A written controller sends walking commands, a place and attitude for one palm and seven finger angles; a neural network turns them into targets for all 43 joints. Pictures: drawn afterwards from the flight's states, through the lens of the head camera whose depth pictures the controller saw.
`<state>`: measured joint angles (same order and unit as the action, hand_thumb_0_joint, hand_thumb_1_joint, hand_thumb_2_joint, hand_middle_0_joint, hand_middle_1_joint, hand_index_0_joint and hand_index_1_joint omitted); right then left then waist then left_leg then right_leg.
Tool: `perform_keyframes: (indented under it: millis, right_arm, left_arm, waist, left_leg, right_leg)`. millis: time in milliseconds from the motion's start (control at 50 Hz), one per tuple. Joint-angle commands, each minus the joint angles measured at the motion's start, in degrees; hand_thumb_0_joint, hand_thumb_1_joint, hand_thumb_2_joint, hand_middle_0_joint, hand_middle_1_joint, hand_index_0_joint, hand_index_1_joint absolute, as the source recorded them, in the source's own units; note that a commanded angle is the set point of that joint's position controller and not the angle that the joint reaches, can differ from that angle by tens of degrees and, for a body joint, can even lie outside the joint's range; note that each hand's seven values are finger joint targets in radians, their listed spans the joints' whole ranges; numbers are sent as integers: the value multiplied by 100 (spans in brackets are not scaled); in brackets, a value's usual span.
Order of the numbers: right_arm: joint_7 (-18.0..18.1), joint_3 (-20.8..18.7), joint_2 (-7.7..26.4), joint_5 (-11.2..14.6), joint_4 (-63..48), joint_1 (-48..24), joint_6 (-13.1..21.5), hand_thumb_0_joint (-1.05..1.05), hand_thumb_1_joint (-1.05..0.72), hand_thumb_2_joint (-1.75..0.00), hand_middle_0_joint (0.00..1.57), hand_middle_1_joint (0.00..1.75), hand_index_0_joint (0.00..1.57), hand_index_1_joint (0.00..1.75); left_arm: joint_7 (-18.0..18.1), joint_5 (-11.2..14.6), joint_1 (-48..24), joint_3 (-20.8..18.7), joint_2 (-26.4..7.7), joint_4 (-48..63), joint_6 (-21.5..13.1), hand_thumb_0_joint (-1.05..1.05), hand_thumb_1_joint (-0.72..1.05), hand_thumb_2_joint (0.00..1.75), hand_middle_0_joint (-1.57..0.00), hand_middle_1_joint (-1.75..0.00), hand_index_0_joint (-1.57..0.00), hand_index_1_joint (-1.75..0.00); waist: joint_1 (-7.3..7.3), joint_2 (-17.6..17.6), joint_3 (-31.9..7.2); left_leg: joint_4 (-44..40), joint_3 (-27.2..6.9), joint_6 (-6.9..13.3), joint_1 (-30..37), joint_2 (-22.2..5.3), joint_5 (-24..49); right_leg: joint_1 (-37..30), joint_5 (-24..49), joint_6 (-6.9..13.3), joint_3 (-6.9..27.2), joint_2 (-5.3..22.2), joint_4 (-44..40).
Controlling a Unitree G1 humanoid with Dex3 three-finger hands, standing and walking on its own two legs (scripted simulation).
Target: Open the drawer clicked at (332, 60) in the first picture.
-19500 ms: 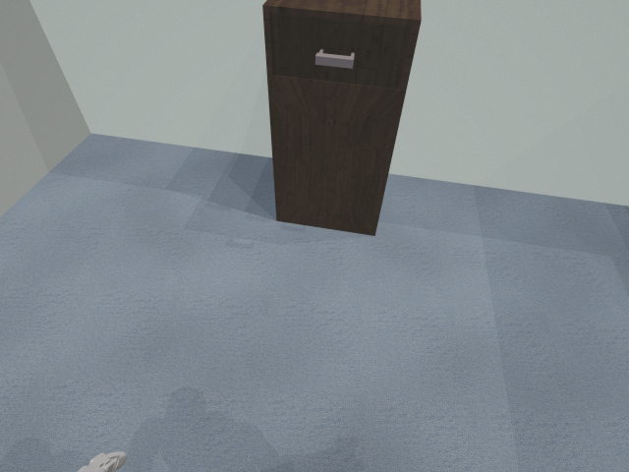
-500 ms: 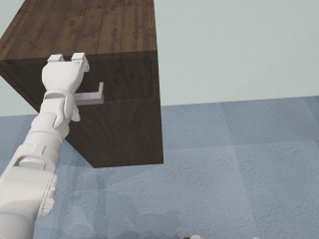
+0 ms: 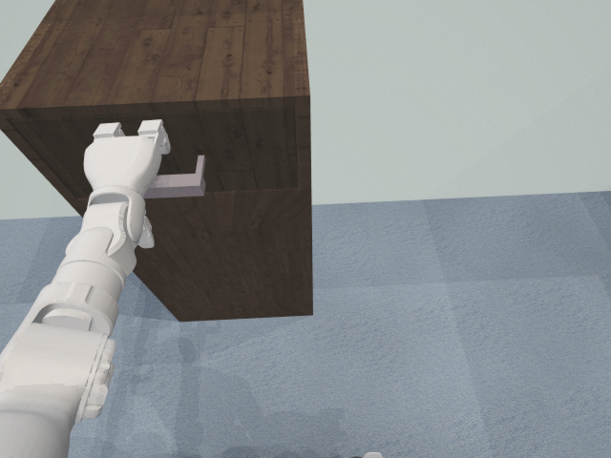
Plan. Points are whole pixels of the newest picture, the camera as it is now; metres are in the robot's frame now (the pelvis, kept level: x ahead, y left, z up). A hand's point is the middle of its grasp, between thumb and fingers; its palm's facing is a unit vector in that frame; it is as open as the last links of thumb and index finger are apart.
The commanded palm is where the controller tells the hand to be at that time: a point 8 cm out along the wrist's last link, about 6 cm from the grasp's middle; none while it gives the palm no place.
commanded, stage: lower the fingers behind the handle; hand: left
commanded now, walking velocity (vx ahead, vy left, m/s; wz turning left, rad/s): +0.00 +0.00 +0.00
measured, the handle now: (169, 174) +0.53 +0.22 +0.02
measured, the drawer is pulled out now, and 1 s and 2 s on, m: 0.00 0.00 0.00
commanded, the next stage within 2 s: lift the fingers back up to retry in 1.36 s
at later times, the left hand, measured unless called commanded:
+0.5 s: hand (156, 197) +0.47 +0.22 +0.03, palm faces -0.02 +0.00 -1.00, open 13.8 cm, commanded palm +0.45 +0.22 +0.08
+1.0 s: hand (158, 199) +0.47 +0.22 +0.02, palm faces -0.02 +0.04 -1.00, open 13.8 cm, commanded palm +0.45 +0.22 +0.05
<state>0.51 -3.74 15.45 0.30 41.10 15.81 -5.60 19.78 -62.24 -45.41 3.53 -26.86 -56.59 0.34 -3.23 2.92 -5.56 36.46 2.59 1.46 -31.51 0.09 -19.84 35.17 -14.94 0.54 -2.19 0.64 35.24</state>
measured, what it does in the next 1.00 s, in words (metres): stands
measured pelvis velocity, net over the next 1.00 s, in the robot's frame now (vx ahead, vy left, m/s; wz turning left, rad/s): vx -0.01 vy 0.00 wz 0.01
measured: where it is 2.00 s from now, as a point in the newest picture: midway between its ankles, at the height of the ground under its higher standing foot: outside the picture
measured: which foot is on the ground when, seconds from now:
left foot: down 0.00-1.00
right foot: down 0.00-1.00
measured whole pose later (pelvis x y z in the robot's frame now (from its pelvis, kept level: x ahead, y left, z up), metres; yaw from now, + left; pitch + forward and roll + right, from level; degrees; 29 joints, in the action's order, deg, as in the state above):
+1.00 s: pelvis -0.01 +0.00 -0.02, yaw +0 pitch +19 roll -1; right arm 1.0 -2.9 15.0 -0.1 40.5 18.7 -5.0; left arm 19.7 -62.9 -48.7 5.7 -27.2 -61.2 -1.9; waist -4.4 2.3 -7.7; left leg 44.1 1.7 1.4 -40.3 -0.4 -22.6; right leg 43.3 -17.2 0.8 -3.0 0.5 41.7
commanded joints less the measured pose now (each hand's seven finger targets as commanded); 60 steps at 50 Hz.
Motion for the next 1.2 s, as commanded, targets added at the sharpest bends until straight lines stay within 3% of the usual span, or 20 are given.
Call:
perform_keyframes:
  millis: [0,80,140,220,280,320,340,380,420,440,600,680,720,840,940,980,1040,1080,1140,1180]
  right_arm:
    - [116,-269,849,24,-383,613,126,0,-90,-90,20,30,20,30]
    - [285,-211,842,-27,-444,635,122,0,-90,-90,20,30,20,30]
    - [291,-172,781,-43,-450,654,121,0,-90,-90,20,30,20,30]
    - [185,-143,765,-98,-492,633,126,0,-90,-90,20,30,20,30]
    - [89,-178,762,-117,-516,639,143,0,-90,-90,20,30,20,30]
    - [54,-226,778,-121,-493,704,136,0,-90,-90,20,30,20,30]
    - [46,-254,774,-111,-494,737,140,0,-90,-90,20,30,20,30]
    - [37,-319,778,-97,-427,813,152,0,-90,-90,20,30,20,30]
    - [75,-351,814,-84,-345,884,145,0,-90,-90,20,30,20,30]
    - [93,-327,825,-84,-296,888,117,0,-90,-90,20,30,20,30]
    - [118,-235,801,-60,-315,852,100,0,-90,-90,20,30,20,30]
    - [136,-224,833,-74,-373,886,100,0,-90,-90,20,30,20,30]
    - [138,-213,815,-58,-405,879,103,0,-90,-90,20,30,20,30]
    - [139,-201,841,-50,-377,995,153,0,-90,-90,20,30,20,30]
    - [111,-195,838,-61,-369,1084,168,0,-90,-90,20,30,20,30]
    - [123,-208,872,-69,-365,1097,172,0,-90,-90,20,30,20,30]
    - [135,-179,845,-53,-415,1105,174,0,-90,-90,20,30,20,30]
    - [152,-159,878,-36,-410,1104,162,0,-90,-90,20,30,20,30]
    - [178,-135,863,-7,-449,1077,194,0,-90,-90,20,30,20,30]
    - [187,-134,910,-3,-422,1122,221,0,-90,-90,20,30,20,30]
  left_arm:
    - [-286,233,-3004,169,-778,924,221,0,-50,30,-30,-120,-30,-120]
    - [-690,288,-2822,-135,-1174,1145,-333,0,-50,30,-30,-120,-30,-120]
    - [-565,121,-2276,-427,-1358,1008,-678,0,-50,30,-30,-120,-30,-120]
    - [-77,-16,-1933,-937,-1798,920,-687,0,-50,30,-30,-120,-30,-120]
    - [199,-62,-1850,-959,-1736,935,-485,0,-50,30,-30,-120,-30,-120]
    - [284,-79,-1842,-914,-1692,1014,-330,0,-50,30,-30,-120,-30,-120]
    - [278,-82,-1916,-711,-1456,1060,-268,0,-50,30,-30,-120,-30,-120]
    - [200,-13,-2264,-441,-1137,1215,-255,0,-50,30,-30,-120,-30,-120]
    - [94,66,-2361,-408,-1164,1266,-306,0,-50,30,-30,-120,-30,-120]
    - [59,56,-2183,-494,-1285,933,-255,0,-50,30,-30,-120,-30,-120]
    - [-177,48,-1914,-66,-823,393,-296,0,-50,30,-30,-120,-30,-120]
    - [-238,71,-1739,-266,-1039,300,-393,0,-50,30,-30,-120,-30,-120]
    - [-255,72,-1702,-19,-774,190,-395,0,-50,30,-30,-120,-30,-120]
    - [-183,17,-1925,-10,-849,-42,-359,0,-50,30,-30,-120,-30,-120]
    - [-177,24,-1948,139,-664,-245,-223,0,-50,30,-30,-120,-30,-120]
    - [-189,53,-2110,-90,-946,-114,-226,0,-50,30,-30,-120,-30,-120]
    - [-275,102,-2056,17,-878,-178,-183,0,-50,30,-30,-120,-30,-120]
    - [-322,123,-2006,-97,-1030,-242,-189,0,-50,30,-30,-120,-30,-120]
    - [-380,117,-2118,174,-777,-279,-219,0,-50,30,-30,-120,-30,-120]
    - [-386,124,-2216,-24,-1028,-291,-253,0,-50,30,-30,-120,-30,-120]
  waist:
    - [-355,-228,-2526]
    - [-292,-307,-2452]
    - [-108,-210,-1967]
    - [137,-93,-2062]
    - [170,-59,-2373]
    - [128,-23,-2694]
    - [31,-21,-2805]
    - [-172,-81,-2843]
    - [-247,-127,-2840]
    - [-219,-215,-2674]
    - [-251,-171,-1938]
    - [-200,-326,-1981]
    - [-290,-380,-1802]
    - [-387,-395,-1741]
    - [-424,-326,-1883]
    - [-413,-404,-2072]
    - [-414,-397,-2083]
    - [-406,-540,-2021]
    - [-502,-462,-1629]
    - [-493,-546,-1622]
  left_leg:
    - [-339,-180,44,1359,80,2249]
    - [-299,-208,110,1267,126,2253]
    - [-277,-212,78,944,120,2278]
    - [-180,-137,28,531,129,2366]
    - [-69,-80,-1,465,133,2633]
    - [-2,-55,3,600,103,2872]
    - [33,-67,3,729,88,3001]
    - [79,-116,14,954,55,3076]
    - [93,-128,51,1065,59,2967]
    - [54,-131,52,933,82,2795]
    - [-9,-139,57,574,104,2209]
    - [49,-116,71,353,127,2060]
    - [88,-105,76,265,129,1842]
    - [221,-147,76,21,133,1471]
    - [362,-159,77,-81,143,1373]
    - [387,-170,90,-98,132,1388]
    - [392,-138,104,-197,154,1247]
    - [378,-158,112,-293,150,1158]
    - [321,-173,113,-387,131,753]
    - [332,-199,133,-428,123,701]
  right_leg:
    - [-1457,1617,96,99,-228,-319]
    - [-1607,1765,99,148,-203,-310]
    - [-1367,1685,149,110,-216,-196]
    - [-1422,1784,188,119,-226,56]
    - [-1539,2034,185,108,-236,163]
    - [-1624,2281,156,136,-238,209]
    - [-1570,2342,139,126,-250,195]
    - [-1454,2315,111,119,-260,110]
    - [-1429,2298,87,150,-263,50]
    - [-1425,2178,91,135,-262,36]
    - [-1019,1715,146,90,-256,-17]
    - [-1110,1736,153,119,-243,55]
    - [-899,1575,137,112,-254,52]
    - [-514,1186,138,94,-254,171]
    - [-334,1078,138,88,-267,273]
    - [-463,1141,129,113,-256,304]
    - [-532,1095,104,138,-251,292]
    - [-543,1037,108,128,-257,290]
    - [-216,599,98,109,-252,214]
    - [-186,512,107,118,-256,212]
